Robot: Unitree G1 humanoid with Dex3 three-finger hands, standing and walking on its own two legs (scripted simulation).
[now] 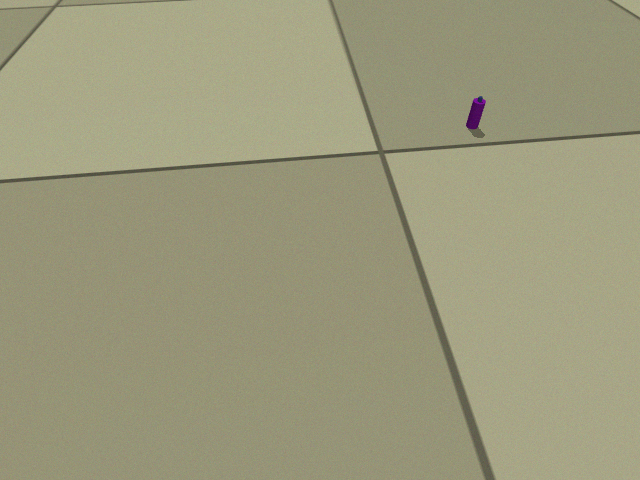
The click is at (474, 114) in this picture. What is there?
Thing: necked bottle
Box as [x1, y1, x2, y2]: [466, 96, 485, 128]
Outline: 481,96 473,100 466,123 466,126 469,128 477,127 485,102
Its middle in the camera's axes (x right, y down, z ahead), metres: +0.81 -0.71 +2.12
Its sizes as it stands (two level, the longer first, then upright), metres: 0.063 0.063 0.177
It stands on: the floor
